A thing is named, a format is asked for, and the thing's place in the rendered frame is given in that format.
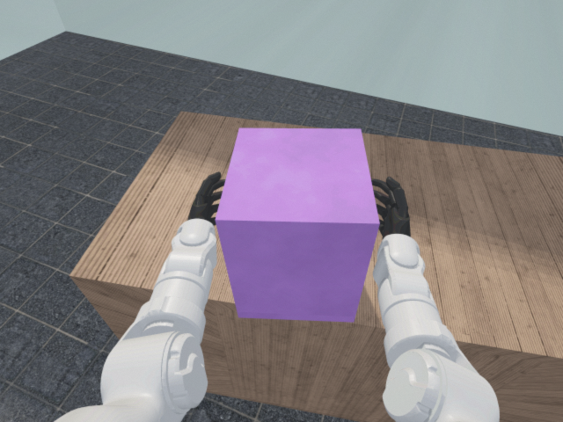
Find pedestal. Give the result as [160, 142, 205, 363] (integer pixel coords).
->
[69, 111, 563, 422]

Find right robot upper arm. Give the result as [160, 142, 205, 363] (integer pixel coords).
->
[383, 349, 500, 422]

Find right robot hand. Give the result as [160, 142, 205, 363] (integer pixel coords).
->
[371, 177, 411, 239]

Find left robot hand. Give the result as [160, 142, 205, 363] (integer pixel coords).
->
[187, 171, 225, 225]

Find left robot forearm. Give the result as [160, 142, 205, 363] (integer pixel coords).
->
[100, 219, 217, 403]

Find right robot forearm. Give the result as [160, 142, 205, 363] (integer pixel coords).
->
[373, 234, 479, 375]

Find left robot upper arm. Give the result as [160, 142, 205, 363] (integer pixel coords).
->
[54, 331, 208, 422]

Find carton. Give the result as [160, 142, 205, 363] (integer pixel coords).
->
[216, 128, 380, 323]

